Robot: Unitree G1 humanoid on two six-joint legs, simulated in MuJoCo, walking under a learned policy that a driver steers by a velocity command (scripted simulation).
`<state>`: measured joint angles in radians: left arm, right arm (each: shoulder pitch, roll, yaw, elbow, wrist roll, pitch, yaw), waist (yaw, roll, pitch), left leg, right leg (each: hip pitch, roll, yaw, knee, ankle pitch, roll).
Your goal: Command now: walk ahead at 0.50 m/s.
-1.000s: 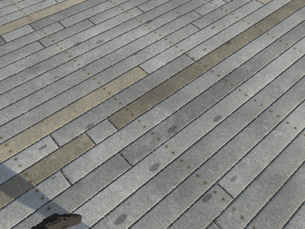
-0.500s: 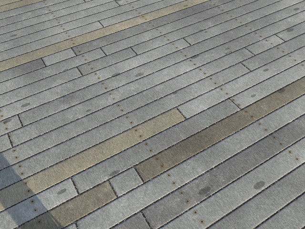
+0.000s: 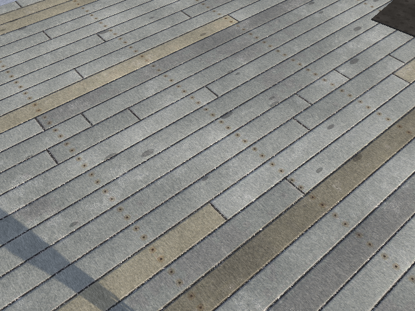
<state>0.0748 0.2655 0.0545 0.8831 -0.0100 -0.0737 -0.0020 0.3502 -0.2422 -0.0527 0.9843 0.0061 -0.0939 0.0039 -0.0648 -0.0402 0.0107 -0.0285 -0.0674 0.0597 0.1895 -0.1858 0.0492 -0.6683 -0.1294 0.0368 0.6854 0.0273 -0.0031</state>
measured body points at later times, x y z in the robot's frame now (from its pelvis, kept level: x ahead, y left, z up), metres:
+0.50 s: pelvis +0.28 -0.07 +0.00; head +0.30 -0.08 +0.45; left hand +0.27 +0.20 -0.13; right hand +0.44 -0.33 -0.11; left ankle +0.44 +0.12 -0.68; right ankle +0.24 -0.15 -0.75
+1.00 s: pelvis +0.53 -0.03 +0.00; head +0.57 -0.04 +0.45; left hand +0.75 +0.20 -0.11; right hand +0.50 -0.32 -0.13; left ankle +0.55 +0.08 -0.75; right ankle +0.59 -0.20 -0.69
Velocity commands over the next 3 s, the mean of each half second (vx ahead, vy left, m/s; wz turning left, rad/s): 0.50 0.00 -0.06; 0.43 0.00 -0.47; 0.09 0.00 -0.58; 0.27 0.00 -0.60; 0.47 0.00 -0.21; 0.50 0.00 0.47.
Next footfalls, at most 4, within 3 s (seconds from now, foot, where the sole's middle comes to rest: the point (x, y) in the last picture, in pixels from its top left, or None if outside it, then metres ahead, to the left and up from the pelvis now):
0.18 right None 0.28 -0.15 -0.78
0.70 left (182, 285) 0.58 0.07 -0.78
1.18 right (263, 256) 0.67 -0.22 -0.78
1.64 left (205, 233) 0.77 -0.02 -0.78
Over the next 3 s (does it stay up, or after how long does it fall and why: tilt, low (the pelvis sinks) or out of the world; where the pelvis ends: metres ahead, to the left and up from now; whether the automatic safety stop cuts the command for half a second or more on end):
stays up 0.98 -0.67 -0.01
